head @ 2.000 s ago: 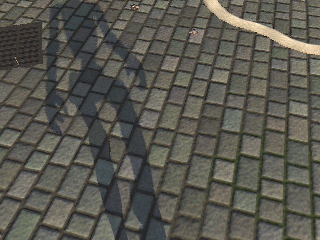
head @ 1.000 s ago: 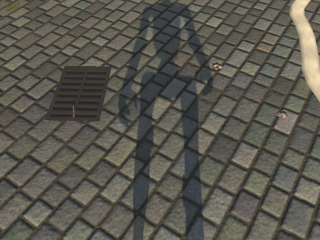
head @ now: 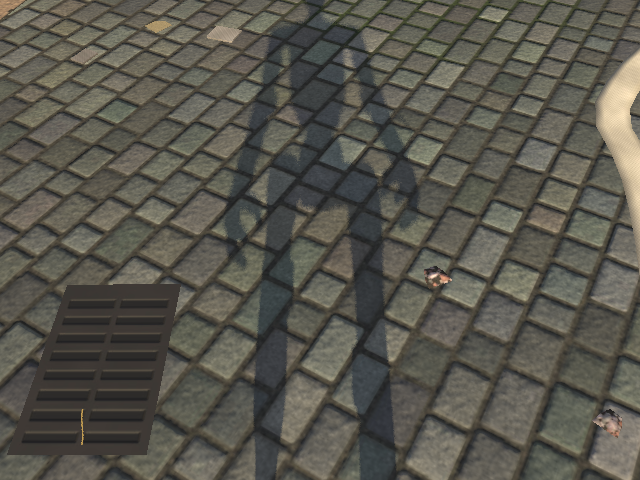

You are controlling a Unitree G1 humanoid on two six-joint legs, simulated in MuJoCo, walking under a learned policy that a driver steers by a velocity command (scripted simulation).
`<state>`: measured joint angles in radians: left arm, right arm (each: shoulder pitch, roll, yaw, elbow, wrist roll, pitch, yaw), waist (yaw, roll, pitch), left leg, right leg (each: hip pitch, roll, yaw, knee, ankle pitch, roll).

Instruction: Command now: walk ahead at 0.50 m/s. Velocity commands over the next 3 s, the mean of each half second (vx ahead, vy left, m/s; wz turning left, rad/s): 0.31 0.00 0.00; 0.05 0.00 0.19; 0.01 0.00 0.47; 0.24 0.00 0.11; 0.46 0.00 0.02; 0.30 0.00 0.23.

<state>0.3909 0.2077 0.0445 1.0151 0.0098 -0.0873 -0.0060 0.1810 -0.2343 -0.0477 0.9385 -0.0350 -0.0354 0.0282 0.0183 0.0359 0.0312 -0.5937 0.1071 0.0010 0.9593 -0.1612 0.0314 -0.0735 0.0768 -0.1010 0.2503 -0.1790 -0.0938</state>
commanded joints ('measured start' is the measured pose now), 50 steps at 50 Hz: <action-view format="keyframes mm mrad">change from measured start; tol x16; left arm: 1 27 114 16 -32 -3 -15 2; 13 58 101 0 -5 -15 -3 30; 14 242 -7 -21 12 -62 6 31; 18 10 64 12 -1 13 38 30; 50 -213 98 53 -101 1 120 75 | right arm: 1 -74 -29 1 -66 5 -3 5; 9 -183 -23 12 -105 9 -26 -8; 14 278 -219 -45 37 -22 -63 -35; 19 33 -10 18 14 34 -43 -48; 50 192 -159 -54 -25 5 35 -46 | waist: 1 -6 -87 58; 10 -7 -119 37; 14 -71 209 -378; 15 -89 59 -413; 18 -19 24 -89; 46 -47 -148 -9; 50 -82 242 10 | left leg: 1 -49 5 34 -138 105 -21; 11 241 -133 88 -461 93 63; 12 413 -127 88 -555 243 82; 14 963 371 -404 -434 1111 324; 20 388 134 -88 -658 778 186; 23 325 110 -41 -676 679 188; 32 184 61 -138 -750 -277 73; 37 382 -61 -53 -592 -12 35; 47 243 -103 -25 -242 -164 75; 50 317 133 -531 -639 196 197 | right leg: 1 -26 -252 160 -147 250 -106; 6 85 -271 133 -117 359 -101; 11 151 -259 96 175 849 -40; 13 -80 -171 47 574 437 18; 14 -341 2 20 947 -441 53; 15 -353 -9 160 1019 -437 53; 32 -10 -150 136 139 -3 65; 35 -225 -221 234 23 -133 46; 47 -234 -386 201 178 28 -71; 50 -414 -53 -37 632 -291 93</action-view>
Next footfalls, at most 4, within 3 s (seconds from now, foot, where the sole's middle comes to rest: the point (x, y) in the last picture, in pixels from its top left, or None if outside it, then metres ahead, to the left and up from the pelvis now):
0.26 left None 0.30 0.12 -0.78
0.64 right None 0.27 -0.08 -0.78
1.42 right None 0.29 -0.07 -0.78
1.80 left None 0.19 0.11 -0.78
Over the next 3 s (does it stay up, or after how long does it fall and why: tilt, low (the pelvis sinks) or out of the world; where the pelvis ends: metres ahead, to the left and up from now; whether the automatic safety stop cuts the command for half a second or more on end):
stays up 0.74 0.24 -0.01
